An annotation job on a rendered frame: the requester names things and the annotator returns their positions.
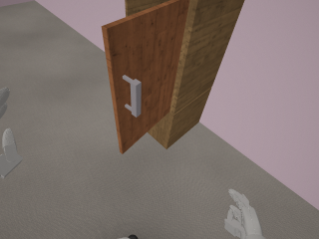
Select robot right hand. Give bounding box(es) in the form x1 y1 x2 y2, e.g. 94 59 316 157
224 188 263 239

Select handle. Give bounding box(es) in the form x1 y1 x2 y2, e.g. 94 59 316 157
123 75 142 118

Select cupboard door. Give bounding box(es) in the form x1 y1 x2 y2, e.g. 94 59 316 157
102 0 190 154

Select robot left hand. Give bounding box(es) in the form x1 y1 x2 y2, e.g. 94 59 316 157
0 88 23 179

